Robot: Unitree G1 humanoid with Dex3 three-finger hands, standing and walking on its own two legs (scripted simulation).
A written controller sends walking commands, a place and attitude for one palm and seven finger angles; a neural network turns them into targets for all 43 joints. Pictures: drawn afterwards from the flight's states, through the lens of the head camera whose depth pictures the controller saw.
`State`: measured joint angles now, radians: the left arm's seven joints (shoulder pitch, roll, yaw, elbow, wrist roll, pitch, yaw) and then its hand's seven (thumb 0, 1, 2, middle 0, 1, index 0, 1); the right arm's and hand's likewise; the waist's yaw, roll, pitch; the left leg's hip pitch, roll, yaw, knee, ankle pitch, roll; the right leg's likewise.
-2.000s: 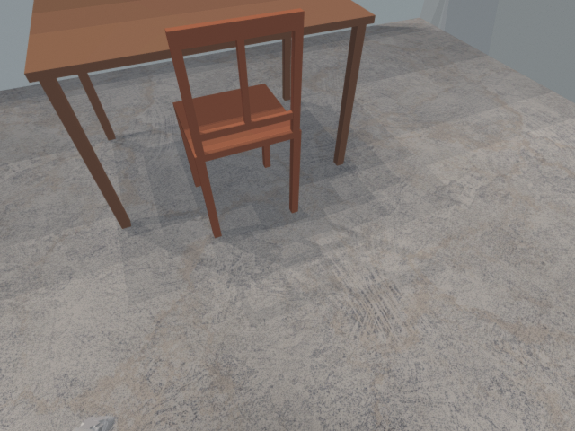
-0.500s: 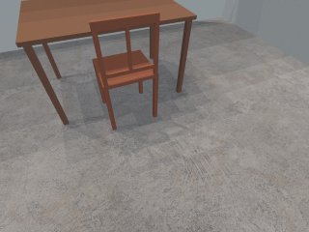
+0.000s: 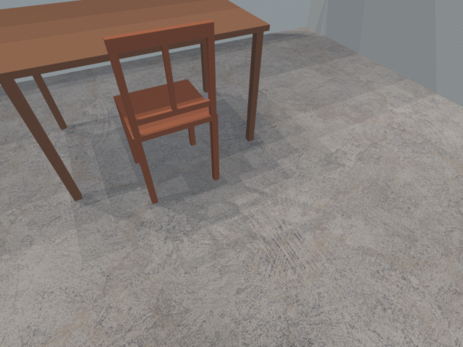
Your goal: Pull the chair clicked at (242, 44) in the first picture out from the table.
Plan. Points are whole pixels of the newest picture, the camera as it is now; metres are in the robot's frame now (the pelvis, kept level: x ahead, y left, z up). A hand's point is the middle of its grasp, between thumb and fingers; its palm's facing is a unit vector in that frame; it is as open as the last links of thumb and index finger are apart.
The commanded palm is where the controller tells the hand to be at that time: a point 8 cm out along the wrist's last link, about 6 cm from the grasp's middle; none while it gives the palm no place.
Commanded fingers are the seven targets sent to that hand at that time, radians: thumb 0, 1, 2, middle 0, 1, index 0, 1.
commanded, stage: walk to a spot facing it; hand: left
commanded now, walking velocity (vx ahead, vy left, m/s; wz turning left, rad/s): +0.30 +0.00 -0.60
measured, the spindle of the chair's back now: (169, 79) +1.06 +0.34 -0.08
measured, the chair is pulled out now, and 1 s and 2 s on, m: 0.00 0.00 0.00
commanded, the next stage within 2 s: turn to face it in 1.66 s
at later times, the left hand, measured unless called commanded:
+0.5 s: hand out of the picture +0.12 +0.20 -0.17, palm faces -0.10 -0.98 -0.18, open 7.4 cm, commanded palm none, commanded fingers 0.00 0.90 0.90 -0.20 -0.30 -0.20 -0.30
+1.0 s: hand (216, 195) +0.54 +0.09 -0.15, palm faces -0.57 -0.81 -0.16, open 7.4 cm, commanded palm none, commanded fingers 0.00 0.90 0.90 -0.20 -0.30 -0.20 -0.30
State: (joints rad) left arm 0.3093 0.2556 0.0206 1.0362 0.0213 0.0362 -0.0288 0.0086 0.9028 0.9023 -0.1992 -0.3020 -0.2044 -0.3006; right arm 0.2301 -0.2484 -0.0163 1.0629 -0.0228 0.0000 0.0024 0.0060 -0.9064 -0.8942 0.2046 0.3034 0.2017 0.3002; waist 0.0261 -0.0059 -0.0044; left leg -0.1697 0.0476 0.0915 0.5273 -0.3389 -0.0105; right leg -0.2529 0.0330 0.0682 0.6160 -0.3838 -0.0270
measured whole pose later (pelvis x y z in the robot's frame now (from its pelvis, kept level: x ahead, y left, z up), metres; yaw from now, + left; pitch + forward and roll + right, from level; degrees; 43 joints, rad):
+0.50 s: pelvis +0.16 +0.01 +0.00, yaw -13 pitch +0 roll -1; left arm 0.45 0.17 0.05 1.04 0.03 -0.04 0.00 0.01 0.90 0.90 -0.20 -0.30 -0.21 -0.30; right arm 0.07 -0.17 -0.05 0.91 -0.02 -0.02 0.03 0.01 -0.91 -0.89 0.20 0.30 0.20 0.30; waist 0.08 -0.01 0.04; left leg -0.52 0.08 0.06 0.71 -0.23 -0.04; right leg -0.03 0.03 0.12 0.40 -0.37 0.00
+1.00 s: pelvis +0.33 +0.00 +0.01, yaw -33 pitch +0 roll +0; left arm 0.11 0.22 0.08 0.92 0.04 0.05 -0.06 0.01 0.91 0.90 -0.19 -0.30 -0.20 -0.30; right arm 0.46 -0.19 -0.05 1.06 -0.03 -0.07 -0.02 0.00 -0.92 -0.89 0.20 0.30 0.20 0.30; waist -0.05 -0.03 0.06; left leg 0.00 0.09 0.39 0.35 -0.33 0.00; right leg -0.63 -0.12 -0.08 0.88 -0.12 0.02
